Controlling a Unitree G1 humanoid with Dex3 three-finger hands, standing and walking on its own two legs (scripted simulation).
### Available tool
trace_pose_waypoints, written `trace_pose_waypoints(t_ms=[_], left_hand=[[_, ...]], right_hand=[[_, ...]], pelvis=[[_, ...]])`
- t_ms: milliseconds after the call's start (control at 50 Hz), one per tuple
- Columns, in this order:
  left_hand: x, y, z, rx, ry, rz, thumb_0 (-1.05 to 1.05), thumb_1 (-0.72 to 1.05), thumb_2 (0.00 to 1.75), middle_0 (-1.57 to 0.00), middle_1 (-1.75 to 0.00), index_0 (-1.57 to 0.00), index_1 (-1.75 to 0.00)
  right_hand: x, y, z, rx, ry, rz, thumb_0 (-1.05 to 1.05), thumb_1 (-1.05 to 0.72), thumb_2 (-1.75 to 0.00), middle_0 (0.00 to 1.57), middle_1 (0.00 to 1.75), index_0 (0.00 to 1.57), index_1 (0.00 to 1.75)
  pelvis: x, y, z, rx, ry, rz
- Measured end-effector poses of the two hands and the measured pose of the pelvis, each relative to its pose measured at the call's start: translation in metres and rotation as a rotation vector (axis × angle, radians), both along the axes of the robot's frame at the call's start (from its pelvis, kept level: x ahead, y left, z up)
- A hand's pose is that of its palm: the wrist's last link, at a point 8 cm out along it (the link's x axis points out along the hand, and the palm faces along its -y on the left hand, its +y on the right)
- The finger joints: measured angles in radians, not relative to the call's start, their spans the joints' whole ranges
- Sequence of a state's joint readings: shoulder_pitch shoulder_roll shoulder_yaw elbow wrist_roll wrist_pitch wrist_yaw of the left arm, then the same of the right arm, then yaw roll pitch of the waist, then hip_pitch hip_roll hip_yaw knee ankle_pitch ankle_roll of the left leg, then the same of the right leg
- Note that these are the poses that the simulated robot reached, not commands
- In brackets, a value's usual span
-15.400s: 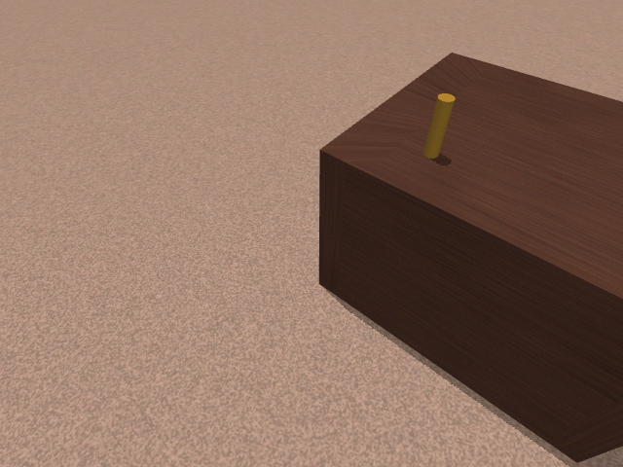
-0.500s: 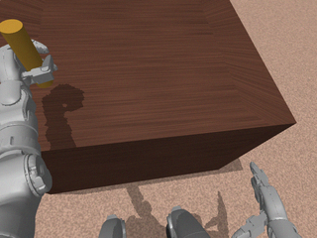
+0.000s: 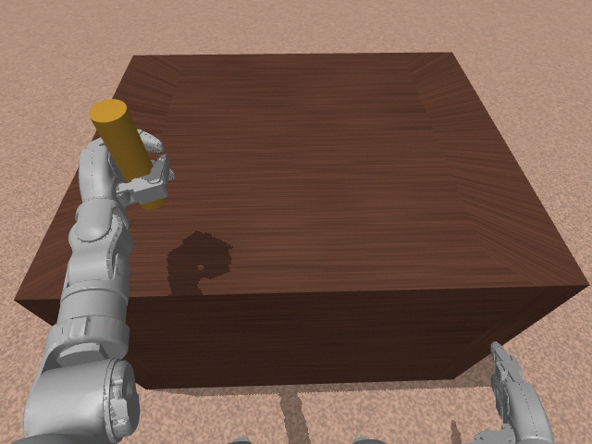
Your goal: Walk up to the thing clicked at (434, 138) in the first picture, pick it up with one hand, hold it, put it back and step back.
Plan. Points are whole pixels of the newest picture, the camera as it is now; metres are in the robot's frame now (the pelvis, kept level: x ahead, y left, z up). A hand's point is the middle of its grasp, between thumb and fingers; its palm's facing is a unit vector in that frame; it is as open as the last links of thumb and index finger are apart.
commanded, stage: lift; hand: left
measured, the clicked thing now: (133, 161) +0.44 +0.21 +0.15
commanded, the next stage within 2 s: hold in 0.90 s
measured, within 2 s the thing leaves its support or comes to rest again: neither
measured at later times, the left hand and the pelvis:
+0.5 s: hand (139, 194) +0.36 +0.18 +0.17, palm faces +0.18 -0.98 +0.00, open 4.9 cm; pelvis -0.01 -0.01 +0.02, yaw +1 degrees
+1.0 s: hand (132, 203) +0.33 +0.17 +0.20, palm faces +0.17 -0.99 +0.00, open 4.9 cm; pelvis -0.01 -0.01 +0.03, yaw +1 degrees
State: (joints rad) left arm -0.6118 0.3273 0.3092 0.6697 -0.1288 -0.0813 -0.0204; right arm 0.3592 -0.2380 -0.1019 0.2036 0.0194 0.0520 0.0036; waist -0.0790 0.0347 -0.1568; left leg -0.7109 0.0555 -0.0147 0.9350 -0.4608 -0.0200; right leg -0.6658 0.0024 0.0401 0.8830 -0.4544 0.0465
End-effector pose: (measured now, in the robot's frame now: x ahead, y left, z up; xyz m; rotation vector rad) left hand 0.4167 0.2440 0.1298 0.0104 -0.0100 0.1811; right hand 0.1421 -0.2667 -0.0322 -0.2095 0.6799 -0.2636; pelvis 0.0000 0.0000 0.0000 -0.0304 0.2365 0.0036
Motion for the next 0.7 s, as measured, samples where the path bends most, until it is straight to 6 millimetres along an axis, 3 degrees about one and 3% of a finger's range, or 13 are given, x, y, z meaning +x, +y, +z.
trace_pose_waypoints(t_ms=[460,700], left_hand=[[-0.077,-0.016,0.042,-0.003,-0.024,0.001,-0.04,0.17,1.19,-1.02,-1.19,-1.06,-1.20],[-0.102,-0.021,0.054,0.001,-0.011,-0.003,-0.04,0.17,1.19,-1.02,-1.19,-1.06,-1.20]], right_hand=[[-0.009,-0.001,-0.003,0.046,-0.039,-0.014,-0.01,0.55,-0.04,0.06,0.05,0.06,0.05],[-0.010,0.001,-0.004,0.058,-0.069,-0.003,-0.01,0.55,-0.04,0.06,0.05,0.06,0.05]], pelvis=[[-0.013,-0.006,0.018,0.025,-0.144,0.010],[-0.018,-0.009,0.023,0.029,-0.185,0.017]])
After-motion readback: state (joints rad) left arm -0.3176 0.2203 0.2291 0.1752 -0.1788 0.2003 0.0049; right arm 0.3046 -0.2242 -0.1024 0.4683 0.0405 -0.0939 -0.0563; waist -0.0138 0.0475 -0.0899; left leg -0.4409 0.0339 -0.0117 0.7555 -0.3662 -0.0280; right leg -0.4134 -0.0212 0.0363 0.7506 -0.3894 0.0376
